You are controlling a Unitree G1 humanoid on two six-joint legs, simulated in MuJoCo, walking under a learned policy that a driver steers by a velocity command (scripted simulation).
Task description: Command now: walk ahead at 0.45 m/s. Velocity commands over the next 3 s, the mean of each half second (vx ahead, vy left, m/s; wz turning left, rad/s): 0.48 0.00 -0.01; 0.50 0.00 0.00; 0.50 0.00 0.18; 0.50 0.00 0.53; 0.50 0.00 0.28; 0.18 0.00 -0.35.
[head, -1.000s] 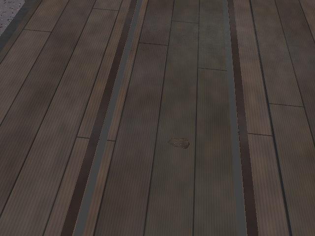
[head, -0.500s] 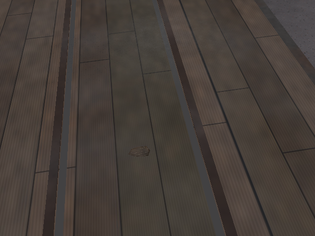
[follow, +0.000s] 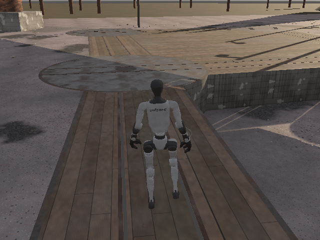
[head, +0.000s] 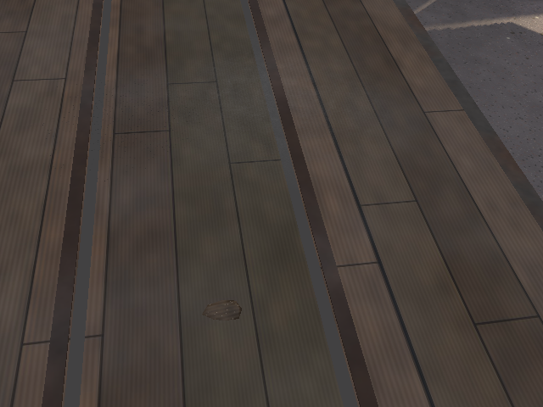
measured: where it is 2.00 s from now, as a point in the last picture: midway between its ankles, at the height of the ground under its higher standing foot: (255, 230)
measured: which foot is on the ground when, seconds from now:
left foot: down 0.00-0.34, up 0.36-0.82, down 0.84-1.00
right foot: up 0.00-0.30, down 0.32-0.86, up 0.88-1.00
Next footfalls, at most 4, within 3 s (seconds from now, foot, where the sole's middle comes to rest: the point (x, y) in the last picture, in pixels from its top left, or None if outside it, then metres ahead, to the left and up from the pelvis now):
0.32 right None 0.36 -0.15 -0.78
0.84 left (221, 351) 0.66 0.09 -0.78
1.38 right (305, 260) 0.95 -0.15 -0.78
1.90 left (205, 204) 1.17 0.16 -0.78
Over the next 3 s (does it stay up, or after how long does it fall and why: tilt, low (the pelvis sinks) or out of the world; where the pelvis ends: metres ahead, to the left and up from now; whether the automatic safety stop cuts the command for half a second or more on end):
stays up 1.51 0.23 -0.01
